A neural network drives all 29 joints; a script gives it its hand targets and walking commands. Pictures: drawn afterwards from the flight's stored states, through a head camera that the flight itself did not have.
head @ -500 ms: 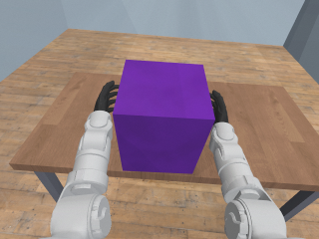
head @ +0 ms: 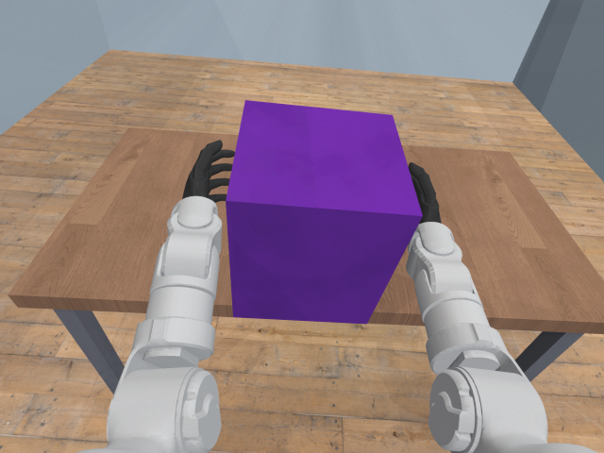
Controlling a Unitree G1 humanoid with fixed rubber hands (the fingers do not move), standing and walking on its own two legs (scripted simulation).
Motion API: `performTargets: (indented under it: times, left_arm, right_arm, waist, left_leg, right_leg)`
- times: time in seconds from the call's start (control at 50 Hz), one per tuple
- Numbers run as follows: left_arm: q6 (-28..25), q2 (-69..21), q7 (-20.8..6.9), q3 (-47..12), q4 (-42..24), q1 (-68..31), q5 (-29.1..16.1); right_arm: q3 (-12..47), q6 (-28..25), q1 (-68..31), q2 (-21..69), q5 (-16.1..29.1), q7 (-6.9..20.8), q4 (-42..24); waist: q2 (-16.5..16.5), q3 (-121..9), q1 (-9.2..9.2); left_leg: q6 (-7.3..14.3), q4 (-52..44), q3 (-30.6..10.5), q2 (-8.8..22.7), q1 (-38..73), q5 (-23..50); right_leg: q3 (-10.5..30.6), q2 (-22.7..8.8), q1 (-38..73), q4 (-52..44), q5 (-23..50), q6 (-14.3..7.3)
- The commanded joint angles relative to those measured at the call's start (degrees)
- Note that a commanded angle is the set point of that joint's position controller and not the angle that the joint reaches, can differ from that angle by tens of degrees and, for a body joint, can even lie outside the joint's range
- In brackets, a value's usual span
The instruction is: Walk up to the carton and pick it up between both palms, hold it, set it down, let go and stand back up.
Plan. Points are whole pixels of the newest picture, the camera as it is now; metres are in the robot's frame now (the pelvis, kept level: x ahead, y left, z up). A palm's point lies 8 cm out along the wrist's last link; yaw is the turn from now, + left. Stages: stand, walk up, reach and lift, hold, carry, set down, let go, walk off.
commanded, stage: reach and lift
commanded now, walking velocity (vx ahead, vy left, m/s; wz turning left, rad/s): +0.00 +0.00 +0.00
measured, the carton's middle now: (310, 219) +0.42 -0.04 +0.11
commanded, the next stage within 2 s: hold in 1.88 s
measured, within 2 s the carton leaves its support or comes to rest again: neither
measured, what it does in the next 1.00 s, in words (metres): stands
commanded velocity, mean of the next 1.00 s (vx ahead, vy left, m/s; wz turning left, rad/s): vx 0.00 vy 0.00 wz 0.00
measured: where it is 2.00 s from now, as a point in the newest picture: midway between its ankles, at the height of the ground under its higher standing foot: outside the picture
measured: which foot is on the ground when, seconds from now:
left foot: down 0.00-1.00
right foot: down 0.00-1.00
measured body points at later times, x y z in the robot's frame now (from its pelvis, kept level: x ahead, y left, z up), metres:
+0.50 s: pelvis +0.01 -0.02 +0.00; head -0.02 +0.01 +0.45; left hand +0.41 +0.13 +0.18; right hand +0.39 -0.18 +0.17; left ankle +0.01 +0.11 -0.75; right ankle +0.01 -0.12 -0.75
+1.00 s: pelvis -0.02 -0.01 +0.00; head -0.05 +0.03 +0.44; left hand +0.38 +0.13 +0.22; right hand +0.37 -0.17 +0.22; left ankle +0.01 +0.11 -0.75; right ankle +0.01 -0.12 -0.75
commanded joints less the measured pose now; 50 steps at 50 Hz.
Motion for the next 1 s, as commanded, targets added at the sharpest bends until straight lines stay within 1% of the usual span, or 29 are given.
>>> performTargets:
  times: [0.0, 0.02, 0.06, 0.12, 0.16, 0.2, 0.24, 0.32, 0.4, 0.46, 0.52, 0.6, 0.68, 0.78, 0.92, 0.98]
  left_arm:
    - [-1.9, -23.5, -6.7, -16.1, -2.4, -40.1, -7.8]
    - [-1.2, -22.8, -7.2, -14.9, -2.0, -40.0, -7.9]
    - [-0.2, -21.1, -8.5, -12.8, -2.1, -40.1, -7.6]
    - [0.5, -18.7, -10.8, -10.8, -3.2, -39.3, -6.7]
    - [0.7, -17.8, -12.2, -10.2, -4.7, -37.8, -5.8]
    - [1.2, -17.8, -13.3, -10.9, -7.3, -36.2, -5.3]
    - [2.1, -18.6, -14.1, -12.7, -11.0, -35.0, -5.5]
    - [4.4, -21.2, -14.6, -18.6, -20.6, -34.0, -7.3]
    - [6.7, -23.2, -14.0, -23.8, -28.5, -33.6, -9.0]
    - [8.5, -23.5, -13.1, -25.5, -31.1, -33.1, -9.5]
    - [10.7, -23.0, -12.2, -25.3, -31.4, -32.6, -9.2]
    - [13.8, -22.1, -11.2, -23.4, -30.2, -32.5, -8.4]
    - [16.1, -21.7, -10.7, -21.6, -28.9, -33.3, -7.7]
    - [17.9, -21.7, -10.7, -21.1, -29.0, -35.3, -7.7]
    - [19.8, -22.1, -11.5, -22.4, -32.3, -36.7, -8.3]
    - [20.2, -21.7, -12.0, -22.1, -31.3, -38.8, -8.6]
  right_arm:
    - [14.0, -2.6, -51.0, 16.2, 2.2, 5.8, -8.4]
    - [13.7, -1.6, -50.4, 16.8, 2.4, 5.4, -7.8]
    - [13.5, 0.4, -48.9, 17.7, 3.0, 4.6, -7.8]
    - [14.2, 2.8, -45.4, 18.5, 4.0, 2.9, -9.1]
    - [15.4, 4.0, -42.2, 18.7, 5.1, 1.6, -10.5]
    - [17.3, 4.8, -39.7, 18.7, 6.8, 0.3, -13.0]
    - [19.5, 5.3, -38.2, 18.7, 8.7, -0.9, -16.4]
    - [24.8, 5.5, -37.3, 19.2, 12.1, -2.8, -25.2]
    - [29.1, 5.9, -37.7, 19.2, 14.5, -3.9, -32.2]
    - [30.4, 6.7, -38.3, 18.5, 15.7, -4.2, -34.5]
    - [30.1, 7.9, -39.0, 17.3, 16.4, -4.2, -34.5]
    - [28.5, 9.9, -40.2, 15.3, 17.1, -3.9, -32.6]
    - [26.6, 11.7, -41.5, 13.7, 17.4, -3.4, -30.5]
    - [24.9, 13.4, -42.9, 13.0, 17.6, -3.1, -29.3]
    - [25.8, 15.9, -43.5, 13.7, 19.3, -4.0, -31.6]
    - [24.6, 16.8, -44.9, 13.5, 18.9, -4.0, -30.3]
  waist:
    - [2.8, -20.7, 1.00]
    - [1.9, -21.2, 0.88]
    - [0.9, -22.7, 0.11]
    - [0.4, -23.7, -1.03]
    - [0.5, -23.2, -1.61]
    - [0.9, -22.7, -2.27]
    - [1.6, -22.8, -3.03]
    - [3.1, -24.8, -4.22]
    - [4.2, -25.7, -4.20]
    - [4.5, -24.4, -3.58]
    - [4.4, -21.9, -2.72]
    - [4.1, -18.7, -1.57]
    - [4.1, -17.4, -1.14]
    - [4.5, -18.2, -1.66]
    - [4.8, -20.3, -2.43]
    - [5.1, -18.5, -2.66]
  left_leg:
    - [-2.0, -1.0, -1.2, 1.1, 7.3, 3.1]
    - [-1.2, -0.7, -0.7, 0.2, 5.1, 3.4]
    - [-0.1, -0.3, -0.1, -1.5, 1.2, 4.2]
    - [0.6, -0.3, -0.1, -3.2, -2.2, 6.9]
    - [0.7, -0.5, -0.7, -3.7, -2.8, 9.7]
    - [0.6, -0.6, -1.4, -3.8, -2.3, 12.9]
    - [0.2, -0.4, -1.8, -3.8, -1.0, 16.0]
    - [-1.0, 1.0, -2.0, -3.7, 2.2, 22.1]
    - [-1.8, 2.0, -2.1, -3.3, 5.0, 24.7]
    - [-2.1, 2.0, -2.0, -2.9, 6.4, 23.0]
    - [-2.2, 1.5, -1.6, -2.5, 6.7, 18.6]
    - [-2.4, 0.6, -0.7, -1.9, 6.6, 12.6]
    - [-2.6, 0.3, 0.1, -1.5, 6.8, 9.4]
    - [-2.8, 0.5, 0.6, -1.5, 6.8, 8.8]
    - [-2.7, 1.3, 0.6, -2.0, 6.7, 11.8]
    - [-2.5, 0.5, 0.7, -1.9, 4.7, 7.7]
  right_leg:
    - [-3.1, 3.4, 2.3, 0.8, 1.2, 0.6]
    - [-2.5, 3.3, 4.4, 1.0, 2.4, 0.8]
    - [-1.4, 3.0, 10.2, 2.0, 7.2, 1.2]
    - [-0.6, 2.7, 18.1, 3.5, 16.1, 1.6]
    - [-0.4, 2.4, 22.0, 4.3, 22.1, 1.8]
    - [-0.3, 2.2, 24.3, 4.8, 27.7, 2.0]
    - [-0.3, 2.3, 25.2, 5.2, 31.4, 1.9]
    - [-0.2, 2.7, 25.4, 5.2, 34.3, 1.5]
    - [-0.3, 2.9, 24.0, 4.7, 32.2, 1.2]
    - [-0.7, 3.2, 21.6, 4.1, 27.6, 1.1]
    - [-1.3, 3.5, 18.6, 3.5, 21.3, 1.1]
    - [-2.0, 3.9, 14.9, 2.7, 12.9, 0.9]
    - [-2.3, 4.1, 12.3, 1.9, 7.3, 0.7]
    - [-2.1, 4.2, 11.4, 1.5, 5.0, 0.5]
    - [-1.5, 4.1, 13.0, 1.5, 7.2, 0.3]
    - [-1.7, 3.9, 11.6, 1.4, 3.7, 0.3]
